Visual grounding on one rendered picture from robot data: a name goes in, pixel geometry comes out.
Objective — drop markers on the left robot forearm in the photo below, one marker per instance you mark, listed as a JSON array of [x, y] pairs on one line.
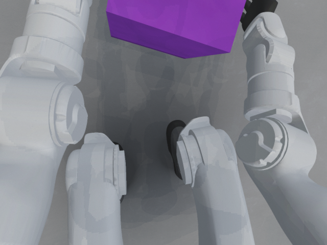
[[52, 41]]

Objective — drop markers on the robot right upper arm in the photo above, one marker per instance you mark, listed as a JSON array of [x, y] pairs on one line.
[[278, 158]]

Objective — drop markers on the robot left shin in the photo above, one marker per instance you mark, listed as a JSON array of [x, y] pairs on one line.
[[72, 162]]

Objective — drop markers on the right robot hand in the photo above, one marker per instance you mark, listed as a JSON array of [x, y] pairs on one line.
[[254, 8]]

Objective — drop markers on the robot right foot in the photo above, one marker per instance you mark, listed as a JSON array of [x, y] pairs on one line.
[[173, 130]]

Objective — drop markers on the right robot forearm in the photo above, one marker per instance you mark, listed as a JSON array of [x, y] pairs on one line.
[[270, 75]]

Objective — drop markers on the carton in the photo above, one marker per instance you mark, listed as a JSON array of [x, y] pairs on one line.
[[182, 28]]

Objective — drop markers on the robot left upper arm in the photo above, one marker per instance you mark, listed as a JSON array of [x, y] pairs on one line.
[[39, 118]]

